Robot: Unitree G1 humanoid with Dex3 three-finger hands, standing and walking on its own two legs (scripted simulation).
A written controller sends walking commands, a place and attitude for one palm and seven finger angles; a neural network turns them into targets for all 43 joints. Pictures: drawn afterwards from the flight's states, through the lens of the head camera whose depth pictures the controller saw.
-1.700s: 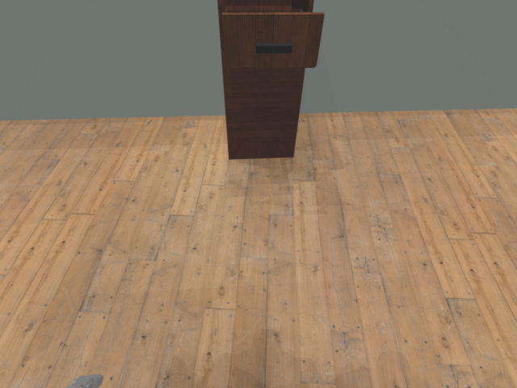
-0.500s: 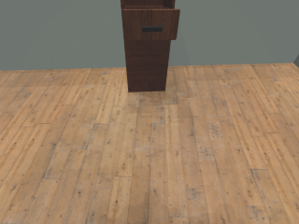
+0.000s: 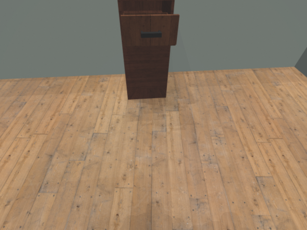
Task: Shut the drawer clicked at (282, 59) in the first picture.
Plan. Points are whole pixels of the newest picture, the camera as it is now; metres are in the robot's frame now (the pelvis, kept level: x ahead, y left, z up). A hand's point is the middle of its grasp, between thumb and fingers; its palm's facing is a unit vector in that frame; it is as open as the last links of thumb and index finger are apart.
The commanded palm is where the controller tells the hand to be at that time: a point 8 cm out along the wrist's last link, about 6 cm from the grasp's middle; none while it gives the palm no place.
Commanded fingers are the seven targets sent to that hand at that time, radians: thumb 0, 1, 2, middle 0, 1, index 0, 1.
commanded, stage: walk to a spot facing it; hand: left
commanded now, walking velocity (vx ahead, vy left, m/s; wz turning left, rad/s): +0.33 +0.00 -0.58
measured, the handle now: (150, 33) +1.17 +0.10 +0.02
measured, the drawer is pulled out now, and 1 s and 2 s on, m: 0.29 0.29 0.29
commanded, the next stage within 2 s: turn to face it in 1.50 s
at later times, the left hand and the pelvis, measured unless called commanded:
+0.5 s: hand out of the picture +0.10 +0.13 -0.16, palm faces -0.12 -0.98 -0.16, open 7.3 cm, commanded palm none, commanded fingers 0.00 0.90 0.90 -0.20 -0.30 -0.20 -0.30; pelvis +0.14 -0.04 +0.00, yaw -13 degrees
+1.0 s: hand (129, 138) +0.51 +0.14 -0.17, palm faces -0.36 -0.92 -0.17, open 7.3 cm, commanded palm none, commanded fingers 0.00 0.90 0.90 -0.20 -0.30 -0.20 -0.30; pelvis +0.35 +0.00 +0.00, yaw -26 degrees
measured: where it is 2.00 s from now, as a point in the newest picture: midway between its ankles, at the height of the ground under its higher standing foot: (189, 182)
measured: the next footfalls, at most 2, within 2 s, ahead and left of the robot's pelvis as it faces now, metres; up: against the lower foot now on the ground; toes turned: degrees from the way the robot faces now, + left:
left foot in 0.66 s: +0.40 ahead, +0.06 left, +0.00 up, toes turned -9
right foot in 1.32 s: +0.51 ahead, -0.25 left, +0.00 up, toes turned -44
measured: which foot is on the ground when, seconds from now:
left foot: down 0.00-0.20, up 0.22-0.64, down 0.66-1.00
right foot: down 0.00-0.66, up 0.68-1.00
